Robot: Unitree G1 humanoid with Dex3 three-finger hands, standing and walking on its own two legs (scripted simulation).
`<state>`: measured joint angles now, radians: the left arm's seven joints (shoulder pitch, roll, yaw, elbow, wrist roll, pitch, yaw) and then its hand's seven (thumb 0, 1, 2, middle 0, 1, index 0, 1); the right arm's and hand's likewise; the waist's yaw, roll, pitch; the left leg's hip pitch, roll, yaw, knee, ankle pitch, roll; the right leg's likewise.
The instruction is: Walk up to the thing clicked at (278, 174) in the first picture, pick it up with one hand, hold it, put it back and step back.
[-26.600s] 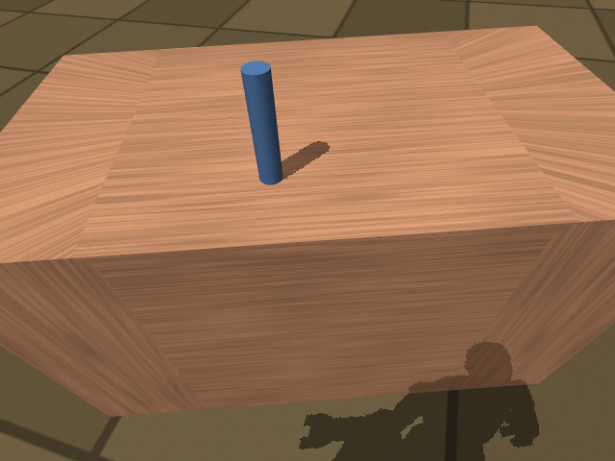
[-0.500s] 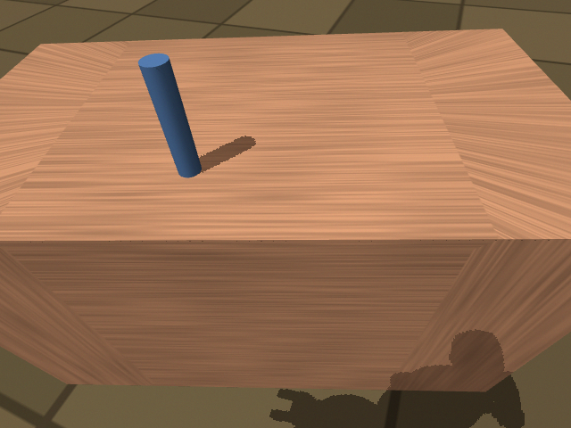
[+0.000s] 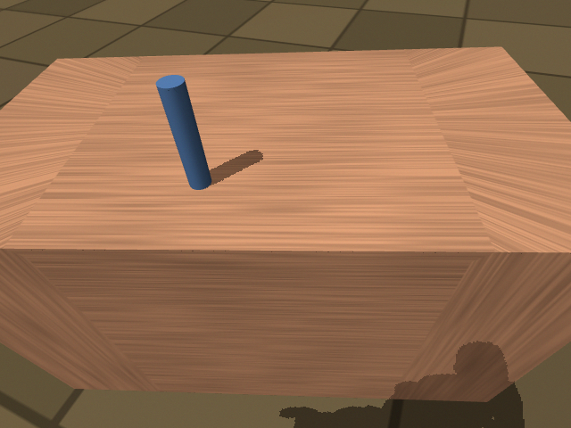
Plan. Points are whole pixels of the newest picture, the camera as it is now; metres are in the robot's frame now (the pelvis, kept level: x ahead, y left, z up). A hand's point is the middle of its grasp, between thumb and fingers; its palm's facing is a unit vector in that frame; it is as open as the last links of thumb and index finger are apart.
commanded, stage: home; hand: left
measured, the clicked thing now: (187, 138) +0.54 +0.20 +0.13
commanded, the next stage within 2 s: stand in 0.82 s
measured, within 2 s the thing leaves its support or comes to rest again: neither
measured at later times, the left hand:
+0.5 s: hand out of the picture +0.08 +0.26 -0.15, palm faces -0.02 -0.93 -0.36, open 17.6 cm
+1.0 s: hand out of the picture +0.09 +0.26 -0.15, palm faces -0.01 -0.94 -0.35, open 17.4 cm
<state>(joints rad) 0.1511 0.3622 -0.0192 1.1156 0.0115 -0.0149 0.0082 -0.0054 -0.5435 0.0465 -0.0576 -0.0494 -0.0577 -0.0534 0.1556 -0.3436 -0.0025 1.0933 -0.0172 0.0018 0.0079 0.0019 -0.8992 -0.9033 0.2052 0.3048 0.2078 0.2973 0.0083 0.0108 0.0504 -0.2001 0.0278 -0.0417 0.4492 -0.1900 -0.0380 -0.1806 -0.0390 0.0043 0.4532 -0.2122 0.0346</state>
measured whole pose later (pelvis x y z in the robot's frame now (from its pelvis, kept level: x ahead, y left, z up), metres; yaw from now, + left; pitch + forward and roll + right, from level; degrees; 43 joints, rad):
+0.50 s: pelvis +0.01 +0.00 +0.00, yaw +0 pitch -3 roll +0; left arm 0.12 0.35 -0.01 1.15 0.01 -0.01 0.00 0.00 -0.57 0.03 -0.05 -0.05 -0.05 -0.05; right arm 0.12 -0.35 0.00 1.12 -0.01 0.00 0.00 0.00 -0.90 -0.90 0.20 0.30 0.21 0.30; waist 0.01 0.01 0.07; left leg -0.16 0.03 -0.04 0.39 -0.18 -0.04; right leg -0.14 -0.04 0.00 0.38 -0.20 0.04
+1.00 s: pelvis +0.02 +0.00 +0.01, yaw +0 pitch -3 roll +0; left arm 0.11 0.35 0.00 1.14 0.01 0.00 0.00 0.00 -0.55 0.05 -0.07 -0.07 -0.07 -0.07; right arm 0.12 -0.35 0.00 1.12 -0.01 0.00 0.00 0.00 -0.90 -0.90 0.20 0.30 0.21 0.30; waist 0.00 0.01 0.06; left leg -0.14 0.03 -0.04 0.36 -0.18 -0.04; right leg -0.12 -0.04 0.00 0.36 -0.19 0.04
